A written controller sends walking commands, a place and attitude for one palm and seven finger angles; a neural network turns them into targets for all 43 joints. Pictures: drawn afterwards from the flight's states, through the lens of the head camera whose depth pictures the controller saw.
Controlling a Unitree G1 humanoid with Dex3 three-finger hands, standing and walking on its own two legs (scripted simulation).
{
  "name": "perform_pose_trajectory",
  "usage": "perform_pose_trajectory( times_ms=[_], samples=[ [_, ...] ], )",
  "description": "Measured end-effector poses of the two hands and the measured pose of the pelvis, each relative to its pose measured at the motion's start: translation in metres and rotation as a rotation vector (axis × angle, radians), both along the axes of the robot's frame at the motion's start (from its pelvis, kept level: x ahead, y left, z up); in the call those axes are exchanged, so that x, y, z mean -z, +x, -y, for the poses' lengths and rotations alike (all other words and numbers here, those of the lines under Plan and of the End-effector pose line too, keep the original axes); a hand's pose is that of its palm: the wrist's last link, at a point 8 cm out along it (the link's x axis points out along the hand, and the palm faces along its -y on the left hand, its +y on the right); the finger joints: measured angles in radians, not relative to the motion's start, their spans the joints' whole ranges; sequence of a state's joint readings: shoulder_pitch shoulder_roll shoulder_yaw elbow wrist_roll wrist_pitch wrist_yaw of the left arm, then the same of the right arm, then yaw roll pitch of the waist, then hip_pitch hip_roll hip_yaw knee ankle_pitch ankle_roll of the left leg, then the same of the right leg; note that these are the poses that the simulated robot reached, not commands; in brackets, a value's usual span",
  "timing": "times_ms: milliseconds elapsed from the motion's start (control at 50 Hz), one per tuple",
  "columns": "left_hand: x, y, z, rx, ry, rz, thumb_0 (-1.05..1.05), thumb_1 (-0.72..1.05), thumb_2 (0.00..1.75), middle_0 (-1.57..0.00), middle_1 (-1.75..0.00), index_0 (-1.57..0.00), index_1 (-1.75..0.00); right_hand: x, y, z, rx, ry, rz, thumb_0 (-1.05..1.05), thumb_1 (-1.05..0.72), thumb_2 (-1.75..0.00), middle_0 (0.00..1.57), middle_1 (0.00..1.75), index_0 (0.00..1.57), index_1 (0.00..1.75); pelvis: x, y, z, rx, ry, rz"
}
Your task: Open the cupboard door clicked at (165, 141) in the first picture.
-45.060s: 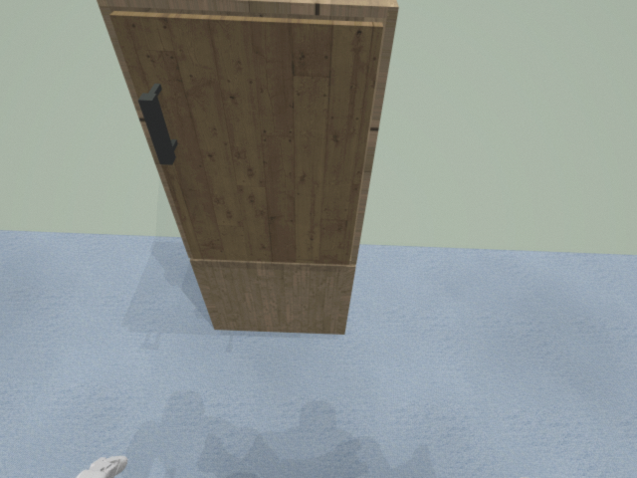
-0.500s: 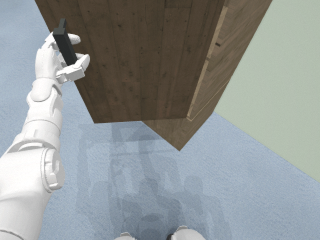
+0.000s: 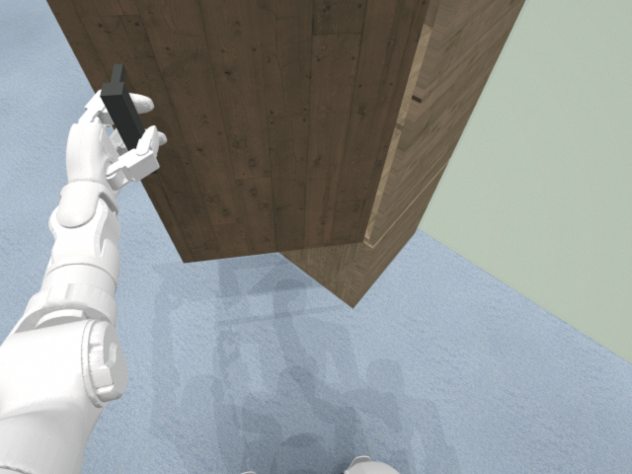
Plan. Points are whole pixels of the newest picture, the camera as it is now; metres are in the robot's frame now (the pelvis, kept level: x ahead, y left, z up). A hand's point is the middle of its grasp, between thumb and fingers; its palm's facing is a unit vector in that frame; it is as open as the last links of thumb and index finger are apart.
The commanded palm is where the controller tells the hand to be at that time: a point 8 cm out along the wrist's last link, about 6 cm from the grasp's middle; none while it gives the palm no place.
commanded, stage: pull the door open along its arc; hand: left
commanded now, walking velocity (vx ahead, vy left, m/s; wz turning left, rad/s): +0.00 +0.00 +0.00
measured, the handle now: (134, 121) +0.55 +0.20 +0.11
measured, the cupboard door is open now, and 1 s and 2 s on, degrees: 48 87 86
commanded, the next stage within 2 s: open thumb and fingers to let go in 0.84 s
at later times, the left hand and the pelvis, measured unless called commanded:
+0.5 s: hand (199, 250) +0.35 +0.10 +0.12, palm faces +0.33 -0.94 +0.07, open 6.4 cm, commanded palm +0.29 +0.17 +0.11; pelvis +0.00 -0.01 +0.02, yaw +1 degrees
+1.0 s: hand (265, 300) +0.29 +0.04 +0.12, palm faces +0.38 -0.92 -0.03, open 6.3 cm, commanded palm +0.24 +0.08 +0.11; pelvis +0.00 -0.04 +0.02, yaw +4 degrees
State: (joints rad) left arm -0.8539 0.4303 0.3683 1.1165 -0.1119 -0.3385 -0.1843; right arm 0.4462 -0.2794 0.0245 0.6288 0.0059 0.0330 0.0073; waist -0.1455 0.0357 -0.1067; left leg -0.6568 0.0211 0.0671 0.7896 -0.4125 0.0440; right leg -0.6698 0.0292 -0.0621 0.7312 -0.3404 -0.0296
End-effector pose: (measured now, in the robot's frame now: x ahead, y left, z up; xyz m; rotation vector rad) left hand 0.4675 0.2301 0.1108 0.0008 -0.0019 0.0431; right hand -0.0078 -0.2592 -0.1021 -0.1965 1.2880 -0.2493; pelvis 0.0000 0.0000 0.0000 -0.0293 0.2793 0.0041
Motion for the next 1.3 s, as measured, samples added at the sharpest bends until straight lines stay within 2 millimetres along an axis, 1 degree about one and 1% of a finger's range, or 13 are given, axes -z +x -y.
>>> perform_pose_trajectory(
  times_ms=[60, 120, 220, 320, 420, 480, 560, 660, 900, 980, 1060, 1180, 1300],
  samples=[
    [0.001, -0.011, 0.002, 0.010, 0.001, 0.010, 0.00, 0.71, 0.75, -0.35, -1.35, -0.34, -1.34, 0.000, 0.008, -0.001, 0.004, 0.011, 0.027, 0.00, -0.91, -0.90, 0.20, 0.30, 0.20, 0.30, -0.002, 0.002, 0.000, 0.008, 0.002, 0.013],
    [0.001, -0.026, 0.005, 0.026, 0.000, 0.020, 0.00, 0.70, 0.74, -0.35, -1.34, -0.33, -1.33, -0.002, 0.021, -0.001, 0.003, 0.023, 0.070, 0.00, -0.91, -0.90, 0.20, 0.30, 0.20, 0.30, -0.005, 0.004, 0.001, 0.014, 0.005, 0.030],
    [0.003, -0.062, 0.016, 0.045, -0.018, 0.034, 0.00, 0.68, 0.72, -0.36, -1.34, -0.33, -1.32, -0.008, 0.056, -0.003, -0.019, 0.042, 0.186, 0.00, -0.91, -0.90, 0.20, 0.30, 0.20, 0.30, -0.009, 0.006, 0.001, 0.022, 0.010, 0.068],
    [0.004, -0.103, 0.039, -0.094, -0.092, 0.042, 0.01, 0.66, 0.72, -0.35, -1.34, -0.34, -1.29, -0.018, 0.104, -0.010, -0.083, 0.070, 0.332, 0.01, -0.91, -0.90, 0.20, 0.30, 0.20, 0.30, -0.013, 0.005, 0.003, 0.021, 0.015, 0.107],
    [0.003, -0.140, 0.065, -0.211, -0.095, 0.029, 0.01, 0.65, 0.72, -0.35, -1.32, -0.35, -1.29, -0.030, 0.149, -0.021, -0.161, 0.098, 0.448, 0.01, -0.91, -0.90, 0.20, 0.30, 0.20, 0.30, -0.015, 0.002, 0.008, 0.011, 0.025, 0.148],
    [0.000, -0.156, 0.079, -0.272, -0.079, 0.009, 0.01, 0.64, 0.73, -0.35, -1.29, -0.35, -1.30, -0.037, 0.168, -0.028, -0.201, 0.109, 0.489, 0.01, -0.91, -0.90, 0.20, 0.30, 0.20, 0.30, -0.017, 0.000, 0.013, 0.000, 0.030, 0.174],
    [-0.003, -0.170, 0.094, -0.356, -0.062, -0.020, 0.02, 0.64, 0.74, -0.35, -1.27, -0.35, -1.31, -0.044, 0.185, -0.033, -0.237, 0.117, 0.514, 0.01, -0.91, -0.90, 0.20, 0.30, 0.20, 0.30, -0.019, -0.002, 0.020, -0.018, 0.033, 0.203],
    [-0.005, -0.184, 0.110, -0.405, -0.032, -0.037, 0.02, 0.65, 0.75, -0.34, -1.26, -0.34, -1.32, -0.046, 0.190, -0.031, -0.252, 0.118, 0.509, 0.00, -0.91, -0.90, 0.20, 0.30, 0.20, 0.30, -0.020, -0.001, 0.028, -0.032, 0.037, 0.225],
    [-0.007, -0.219, 0.146, -0.344, 0.012, -0.034, 0.02, 0.66, 0.74, -0.32, -1.31, -0.34, -1.33, -0.029, 0.175, -0.010, -0.235, 0.120, 0.433, 0.01, -0.91, -0.90, 0.20, 0.30, 0.20, 0.30, -0.020, 0.004, 0.041, -0.051, 0.045, 0.263],
    [-0.007, -0.223, 0.152, -0.343, 0.019, -0.032, 0.02, 0.65, 0.76, -0.32, -1.31, -0.34, -1.33, -0.027, 0.175, -0.007, -0.243, 0.120, 0.435, 0.01, -0.91, -0.90, 0.20, 0.30, 0.20, 0.30, -0.019, 0.002, 0.044, -0.061, 0.046, 0.270],
    [-0.007, -0.220, 0.150, -0.375, 0.014, -0.035, 0.02, 0.63, 0.77, -0.34, -1.32, -0.36, -1.33, -0.027, 0.178, -0.009, -0.261, 0.118, 0.440, 0.01, -0.91, -0.90, 0.20, 0.30, 0.20, 0.30, -0.019, -0.003, 0.046, -0.067, 0.048, 0.271],
    [-0.008, -0.221, 0.141, -0.416, 0.004, -0.024, 0.01, 0.48, 0.72, -0.35, -1.30, -0.36, -1.31, -0.030, 0.183, -0.016, -0.287, 0.128, 0.465, 0.01, -0.91, -0.90, 0.20, 0.30, 0.20, 0.30, -0.019, -0.008, 0.046, -0.072, 0.052, 0.269],
    [-0.011, -0.225, 0.138, -0.403, 0.010, 0.001, 0.01, 0.19, 0.59, -0.34, -1.27, -0.35, -1.27, -0.033, 0.183, -0.024, -0.305, 0.133, 0.484, 0.01, -0.91, -0.90, 0.20, 0.30, 0.20, 0.30, -0.018, -0.014, 0.042, -0.079, 0.050, 0.273]
  ],
)
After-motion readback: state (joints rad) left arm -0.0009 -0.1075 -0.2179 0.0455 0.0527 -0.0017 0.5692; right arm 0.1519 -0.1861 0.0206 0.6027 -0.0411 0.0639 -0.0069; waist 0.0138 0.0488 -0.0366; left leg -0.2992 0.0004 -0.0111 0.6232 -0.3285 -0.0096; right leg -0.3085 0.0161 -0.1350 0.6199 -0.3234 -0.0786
